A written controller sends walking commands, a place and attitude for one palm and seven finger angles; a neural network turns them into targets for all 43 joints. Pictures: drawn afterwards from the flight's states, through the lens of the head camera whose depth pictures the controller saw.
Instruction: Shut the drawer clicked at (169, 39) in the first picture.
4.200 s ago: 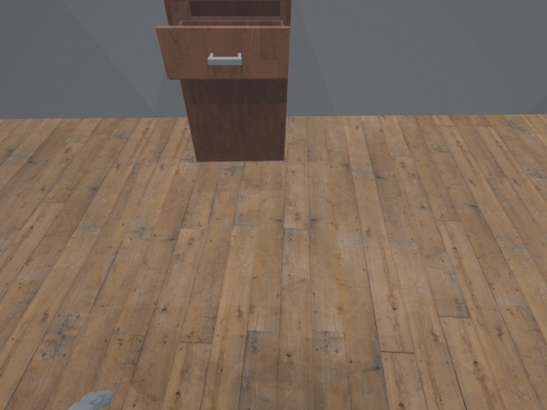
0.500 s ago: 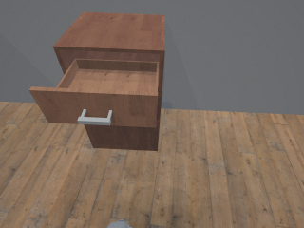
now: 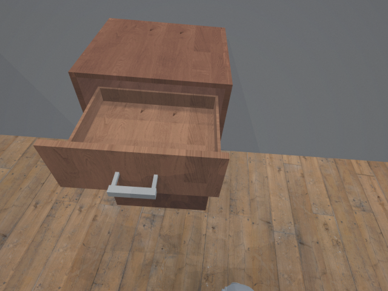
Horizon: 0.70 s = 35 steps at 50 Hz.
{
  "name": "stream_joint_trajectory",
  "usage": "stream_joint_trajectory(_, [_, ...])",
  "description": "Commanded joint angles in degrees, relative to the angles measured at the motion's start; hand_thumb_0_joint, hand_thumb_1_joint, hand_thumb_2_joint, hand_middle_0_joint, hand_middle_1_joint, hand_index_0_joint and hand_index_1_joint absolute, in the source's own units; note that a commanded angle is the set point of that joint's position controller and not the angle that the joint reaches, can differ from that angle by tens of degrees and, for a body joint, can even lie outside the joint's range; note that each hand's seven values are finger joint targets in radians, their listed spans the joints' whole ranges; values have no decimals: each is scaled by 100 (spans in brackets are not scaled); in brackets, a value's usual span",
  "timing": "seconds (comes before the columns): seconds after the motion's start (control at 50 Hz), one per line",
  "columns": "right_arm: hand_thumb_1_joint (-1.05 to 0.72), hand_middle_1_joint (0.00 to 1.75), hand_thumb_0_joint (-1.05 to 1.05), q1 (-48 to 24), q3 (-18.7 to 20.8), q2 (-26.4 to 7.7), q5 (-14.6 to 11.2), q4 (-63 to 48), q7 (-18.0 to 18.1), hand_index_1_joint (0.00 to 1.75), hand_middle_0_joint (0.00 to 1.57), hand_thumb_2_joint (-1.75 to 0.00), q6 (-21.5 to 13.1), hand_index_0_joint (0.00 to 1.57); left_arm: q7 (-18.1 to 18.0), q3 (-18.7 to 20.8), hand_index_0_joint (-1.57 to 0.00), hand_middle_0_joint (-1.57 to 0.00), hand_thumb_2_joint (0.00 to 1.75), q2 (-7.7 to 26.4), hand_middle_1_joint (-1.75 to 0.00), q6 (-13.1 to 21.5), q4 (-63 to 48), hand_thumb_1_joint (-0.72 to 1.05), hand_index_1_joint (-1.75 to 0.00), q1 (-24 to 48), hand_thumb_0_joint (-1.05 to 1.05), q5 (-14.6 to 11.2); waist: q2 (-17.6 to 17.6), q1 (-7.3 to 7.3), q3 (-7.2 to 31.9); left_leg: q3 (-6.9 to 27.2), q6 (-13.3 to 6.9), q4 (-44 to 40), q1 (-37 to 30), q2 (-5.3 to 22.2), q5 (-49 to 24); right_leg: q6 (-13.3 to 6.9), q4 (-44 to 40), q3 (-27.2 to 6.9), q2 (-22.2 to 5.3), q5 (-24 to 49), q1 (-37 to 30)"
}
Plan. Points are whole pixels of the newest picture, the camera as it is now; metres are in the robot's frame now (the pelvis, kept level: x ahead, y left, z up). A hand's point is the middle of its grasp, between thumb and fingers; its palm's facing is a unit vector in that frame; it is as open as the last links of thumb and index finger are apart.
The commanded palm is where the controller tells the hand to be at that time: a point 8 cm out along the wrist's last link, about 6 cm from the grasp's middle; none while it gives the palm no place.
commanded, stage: come to a stop and stand still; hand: left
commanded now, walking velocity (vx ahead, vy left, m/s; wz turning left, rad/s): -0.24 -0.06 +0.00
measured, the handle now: (134, 184) +0.37 +0.17 -0.04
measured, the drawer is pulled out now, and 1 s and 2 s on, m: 0.28 0.28 0.28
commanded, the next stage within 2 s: look again from close up in 1.44 s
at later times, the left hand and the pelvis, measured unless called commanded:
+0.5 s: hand out of the picture +0.07 +0.16 -0.18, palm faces +0.08 -0.97 -0.23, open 7.3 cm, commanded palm none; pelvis -0.01 -0.02 -0.01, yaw +1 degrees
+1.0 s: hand out of the picture -0.07 +0.15 -0.18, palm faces +0.00 -0.98 -0.22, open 7.4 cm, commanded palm none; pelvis -0.05 -0.03 -0.01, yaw -2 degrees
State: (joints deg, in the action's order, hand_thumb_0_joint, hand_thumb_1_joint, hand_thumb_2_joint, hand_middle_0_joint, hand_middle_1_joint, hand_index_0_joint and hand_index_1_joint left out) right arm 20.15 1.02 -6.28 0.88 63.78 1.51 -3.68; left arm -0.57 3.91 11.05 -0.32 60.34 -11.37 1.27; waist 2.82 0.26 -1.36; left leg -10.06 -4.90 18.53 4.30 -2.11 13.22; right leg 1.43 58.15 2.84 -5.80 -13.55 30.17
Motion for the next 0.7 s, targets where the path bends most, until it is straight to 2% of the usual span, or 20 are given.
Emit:
stream_joint_trajectory(0.0, [-90,30,0,567,120,-682,47,-70,85,30,20,-90,-41,20,-22,-83,-20,-20,90,20,-30,17,-247,90,-30,12,0,5,-757,29,-492,1050,-550,-520,-147,1795,-3340,-26,-755,-2,-40,-84,251])
stream_joint_trajectory(0.08, [-90,30,0,516,79,-644,67,56,133,30,20,-90,71,20,-136,-172,-20,-20,90,-90,-30,19,-226,90,-30,40,0,-25,-738,43,-348,936,-340,44,67,1718,-4307,-117,-2012,135,208,-133,-923])
stream_joint_trajectory(0.12, [-90,30,0,503,95,-646,25,122,149,30,20,-90,130,20,-166,-147,-20,-20,90,-20,-30,37,-118,90,-30,-252,0,-25,-670,-90,-263,830,-90,384,139,1518,-3755,-117,-2838,134,210,582,-1491])
stream_joint_trajectory(0.14, [-90,30,0,521,96,-572,-14,138,147,30,20,-90,140,20,-184,-135,-20,-20,90,98,-30,74,-53,90,-30,-488,0,-24,-519,-178,-120,758,103,661,188,1332,-3271,-125,-3379,43,130,1489,-1886])
stream_joint_trajectory(0.16, [-90,30,0,607,107,-441,-55,92,141,30,20,-90,153,20,-222,-92,-20,-20,90,343,-30,106,8,90,-30,-677,0,-25,-230,-150,122,684,321,887,706,1059,-2190,-271,-3212,-526,-274,3294,-2560])
stream_joint_trajectory(0.18, [-90,30,0,647,138,-363,-98,65,124,30,20,-90,215,20,-243,-76,-20,-20,90,544,-30,123,8,90,-30,-707,0,-42,-107,-88,199,622,493,989,1193,767,-695,-652,-2944,-1090,-961,4921,-2862])
stream_joint_trajectory(0.2, [-90,30,0,789,153,-254,-115,97,108,30,20,-90,283,20,-233,-64,-20,-20,90,690,-30,111,30,90,-30,-656,0,-68,-74,22,146,614,583,1043,1220,510,318,-948,-2913,-1065,-1368,5457,-2723])
stream_joint_trajectory(0.24, [-90,30,0,756,189,-235,-105,117,107,30,20,-90,418,20,-273,-22,-20,-20,90,680,-30,132,4,90,-30,-583,0,-60,821,-6,613,503,659,1840,996,492,1413,-1281,-3277,-1256,-1463,5300,-2646])
stream_joint_trajectory(0.26, [-90,30,0,638,212,-279,-94,41,111,30,20,-90,453,20,-293,-12,-20,-20,90,637,-30,124,-44,90,-30,-509,0,-42,886,-70,633,625,652,2337,1129,478,1803,-1391,-3466,-1304,-1514,5092,-2583])
stream_joint_trajectory(0.3, [-90,30,0,390,233,-271,-83,-50,112,30,20,-90,499,20,-324,34,-20,-20,90,610,-30,94,-92,90,-30,-346,0,-4,602,-115,581,854,646,2997,1359,463,2004,-1534,-3554,-1359,-1571,4804,-2422])
stream_joint_trajectory(0.34, [-90,30,0,255,259,-269,-79,-123,91,30,20,-90,548,20,-327,85,-20,-20,90,647,-30,63,-192,90,-30,-156,0,34,356,-97,569,983,660,3223,1438,424,1934,-1507,-3624,-1276,-1502,4270,-2277])
stream_joint_trajectory(0.4, [-90,30,0,221,275,-274,-64,-239,41,30,20,-90,574,20,-318,137,-20,-20,90,747,-30,10,-316,90,-30,4,0,65,323,-77,645,913,701,2921,1287,382,1661,-1349,-3791,-1176,-1361,3088,-2031])
stream_joint_trajectory(0.46, [-90,30,0,312,256,-325,-50,-303,-2,30,20,-90,547,20,-262,146,-20,-20,90,811,-30,-55,-330,90,-30,110,0,78,632,-7,524,760,656,1975,845,318,1158,-1077,-4060,-1164,-1100,931,-1532])
stream_joint_trajectory(0.5, [-90,30,0,669,230,-341,-37,-179,-24,30,20,-90,496,20,-230,108,-20,-20,90,734,-30,-116,-345,90,-30,292,0,37,788,190,371,611,608,803,-66,241,474,-655,-4108,-930,-724,-1072,-682])
stream_joint_trajectory(0.52, [-90,30,0,721,214,-489,1,-159,-22,30,20,-90,458,20,-204,50,-20,-20,90,550,-30,-158,-367,90,-30,288,0,1,266,206,165,852,549,318,-195,381,672,-400,-3800,-745,-363,-1661,-279])
stream_joint_trajectory(0.54, [-90,30,0,608,260,-771,75,-237,-13,30,20,-90,416,20,-162,-12,-20,-20,90,294,-30,-192,-398,90,-30,220,0,-43,-816,200,-94,1966,303,-547,439,1063,1889,-133,-3049,-392,154,-1724,-116])
stream_joint_trajectory(0.56, [-90,30,0,220,291,-1073,137,-424,9,30,20,-90,399,20,-136,-26,-20,-20,90,91,-30,-210,-450,90,-30,303,0,-74,-1668,182,-622,2935,-24,-1489,1624,1911,3045,-7,-1915,37,525,-1016,-329])
stream_joint_trajectory(0.58, [-90,30,0,-382,294,-1174,127,-609,4,30,20,-90,393,20,-117,6,-20,-20,90,151,-30,-231,-429,90,-30,156,0,-5,-1866,-14,-789,3148,-236,-1805,2413,2157,3358,-69,-1147,-288,441,-903,-713])
stream_joint_trajectory(0.62, [-90,30,0,-747,235,-1091,97,-697,43,30,20,-90,344,20,-46,64,-20,-20,90,235,-30,-258,-211,90,-30,-305,0,73,-1317,-246,-931,2571,-132,-1638,2340,1834,2779,-59,-29,-532,529,-552,-425])
stream_joint_trajectory(0.68, [-90,30,0,-482,240,-1043,34,-666,72,30,20,-90,248,20,23,64,-20,-20,90,229,-30,-149,-39,90,-30,-750,0,55,-706,-197,-927,2025,-152,-1298,1491,1594,1904,-18,570,-419,529,-213,224])
